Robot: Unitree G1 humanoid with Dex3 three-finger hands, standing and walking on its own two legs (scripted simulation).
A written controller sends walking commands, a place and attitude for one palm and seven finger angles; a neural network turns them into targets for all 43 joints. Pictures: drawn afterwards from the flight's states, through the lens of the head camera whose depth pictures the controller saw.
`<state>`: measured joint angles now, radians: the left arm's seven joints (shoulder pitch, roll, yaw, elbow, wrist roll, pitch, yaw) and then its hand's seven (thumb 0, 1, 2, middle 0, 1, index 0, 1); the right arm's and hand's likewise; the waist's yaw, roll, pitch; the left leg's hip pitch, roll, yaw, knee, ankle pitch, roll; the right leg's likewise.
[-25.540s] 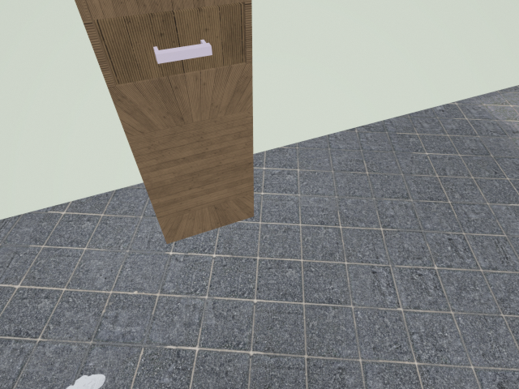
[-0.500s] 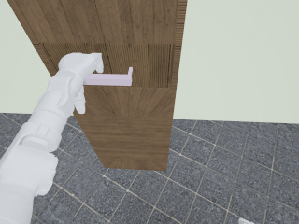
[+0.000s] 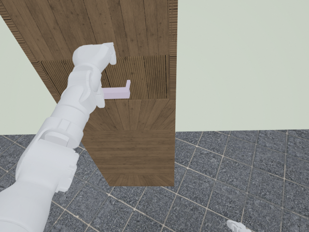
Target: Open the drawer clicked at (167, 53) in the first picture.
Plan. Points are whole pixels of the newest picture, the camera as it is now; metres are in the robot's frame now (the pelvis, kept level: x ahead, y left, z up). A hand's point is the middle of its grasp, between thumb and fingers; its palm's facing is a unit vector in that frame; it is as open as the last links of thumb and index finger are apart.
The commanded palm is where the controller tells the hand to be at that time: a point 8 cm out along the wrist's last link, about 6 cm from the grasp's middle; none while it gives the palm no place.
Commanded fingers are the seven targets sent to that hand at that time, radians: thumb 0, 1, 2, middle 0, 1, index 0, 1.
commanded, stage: lift the fingers back up to retry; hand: left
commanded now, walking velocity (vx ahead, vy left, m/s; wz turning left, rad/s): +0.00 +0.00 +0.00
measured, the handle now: (106, 88) +0.52 +0.15 +0.11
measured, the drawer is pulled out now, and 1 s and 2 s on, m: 0.00 0.00 0.00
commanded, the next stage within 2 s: re-aim the fingers above the handle in 0.50 s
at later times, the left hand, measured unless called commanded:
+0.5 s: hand (103, 75) +0.48 +0.13 +0.18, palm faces +0.13 -0.06 -0.99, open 13.5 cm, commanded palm +0.46 +0.17 +0.23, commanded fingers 0.00 -0.50 0.30 -0.30 -1.20 -0.30 -1.20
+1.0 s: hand (97, 91) +0.45 +0.15 +0.15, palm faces +0.00 +0.01 -1.00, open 13.8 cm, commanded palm +0.45 +0.16 +0.23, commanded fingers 0.00 -0.50 0.30 -0.30 -1.20 -0.30 -1.20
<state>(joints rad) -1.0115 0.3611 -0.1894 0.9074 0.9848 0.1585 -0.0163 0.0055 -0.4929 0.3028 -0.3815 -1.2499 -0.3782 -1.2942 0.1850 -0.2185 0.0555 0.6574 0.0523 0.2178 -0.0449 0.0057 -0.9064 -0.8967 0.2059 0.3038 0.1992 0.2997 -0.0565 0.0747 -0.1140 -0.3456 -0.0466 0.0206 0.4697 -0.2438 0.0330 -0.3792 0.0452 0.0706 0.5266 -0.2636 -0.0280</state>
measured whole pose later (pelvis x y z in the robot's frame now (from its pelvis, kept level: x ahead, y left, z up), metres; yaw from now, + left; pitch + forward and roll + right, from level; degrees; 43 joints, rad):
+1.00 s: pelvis +0.00 -0.01 +0.00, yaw +3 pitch +7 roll +0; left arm -0.89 0.44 -0.30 0.69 0.91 -0.05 -0.06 0.00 -0.49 0.30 -0.32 -1.21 -0.33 -1.21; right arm 0.29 -0.29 -0.05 0.67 0.05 0.14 -0.06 0.01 -0.91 -0.90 0.20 0.30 0.20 0.30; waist -0.02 0.05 -0.07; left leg -0.37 -0.05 -0.04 0.52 -0.26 0.02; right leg -0.37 0.04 0.01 0.53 -0.28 -0.04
